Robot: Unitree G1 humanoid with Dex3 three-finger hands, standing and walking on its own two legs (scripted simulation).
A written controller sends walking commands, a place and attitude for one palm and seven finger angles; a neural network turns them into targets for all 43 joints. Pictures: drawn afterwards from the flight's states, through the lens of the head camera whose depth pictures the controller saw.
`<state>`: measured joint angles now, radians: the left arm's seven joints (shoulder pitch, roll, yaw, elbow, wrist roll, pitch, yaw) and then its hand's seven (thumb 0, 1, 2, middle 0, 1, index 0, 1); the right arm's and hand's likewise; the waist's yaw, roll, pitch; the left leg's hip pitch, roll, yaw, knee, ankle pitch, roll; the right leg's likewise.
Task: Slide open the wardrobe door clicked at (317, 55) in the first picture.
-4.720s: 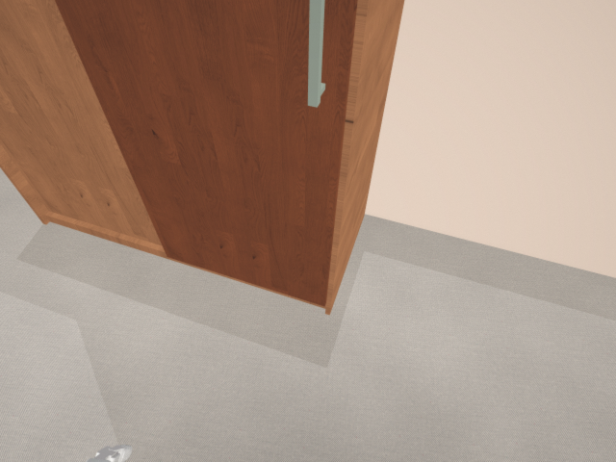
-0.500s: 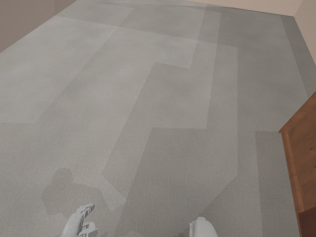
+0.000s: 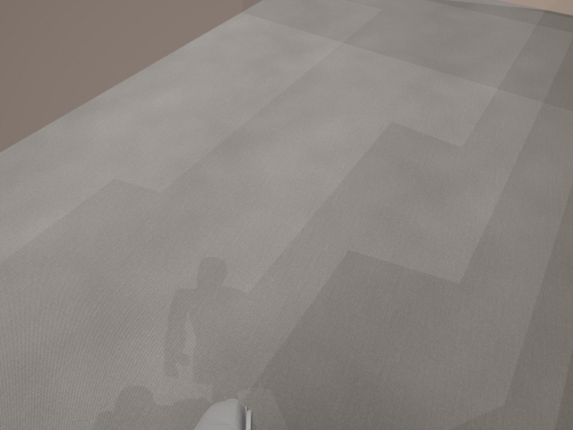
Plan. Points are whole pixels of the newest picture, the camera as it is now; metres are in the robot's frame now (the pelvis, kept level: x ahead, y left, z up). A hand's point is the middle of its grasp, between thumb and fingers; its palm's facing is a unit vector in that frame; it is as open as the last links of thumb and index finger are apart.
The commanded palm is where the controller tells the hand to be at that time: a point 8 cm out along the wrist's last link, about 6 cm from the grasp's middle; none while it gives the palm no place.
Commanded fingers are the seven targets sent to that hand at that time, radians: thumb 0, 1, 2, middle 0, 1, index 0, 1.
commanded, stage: walk to a spot facing it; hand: right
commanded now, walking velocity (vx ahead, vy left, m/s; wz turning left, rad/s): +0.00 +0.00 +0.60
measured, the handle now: out of the picture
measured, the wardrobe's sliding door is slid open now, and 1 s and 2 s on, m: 0.00 0.00 0.00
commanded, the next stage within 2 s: turn to face it in 1.78 s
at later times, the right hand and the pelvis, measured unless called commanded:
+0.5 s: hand (377, 394) +0.20 -0.13 -0.16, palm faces -0.30 +0.93 -0.23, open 7.4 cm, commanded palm none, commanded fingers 0.00 -0.90 -0.90 0.20 0.30 0.20 0.30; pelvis +0.03 +0.02 -0.01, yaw +18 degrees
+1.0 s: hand (370, 394) +0.20 -0.12 -0.17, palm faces -0.56 +0.79 -0.24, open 7.4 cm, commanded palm none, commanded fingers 0.00 -0.90 -0.90 0.20 0.30 0.20 0.30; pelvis +0.02 +0.01 -0.01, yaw +37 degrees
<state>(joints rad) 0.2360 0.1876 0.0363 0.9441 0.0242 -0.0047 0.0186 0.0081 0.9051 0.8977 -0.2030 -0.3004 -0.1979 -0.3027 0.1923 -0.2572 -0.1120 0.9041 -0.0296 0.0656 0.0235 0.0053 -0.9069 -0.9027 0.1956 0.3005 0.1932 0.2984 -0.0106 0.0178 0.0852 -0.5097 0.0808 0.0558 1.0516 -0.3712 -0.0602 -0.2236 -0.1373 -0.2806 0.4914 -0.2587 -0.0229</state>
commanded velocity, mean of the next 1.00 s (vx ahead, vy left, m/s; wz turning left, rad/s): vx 0.00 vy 0.00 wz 0.60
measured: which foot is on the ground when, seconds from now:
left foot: up 0.00-0.16, down 0.18-0.58, up 0.60-1.00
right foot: down 0.00-0.18, up 0.20-0.56, down 0.58-1.00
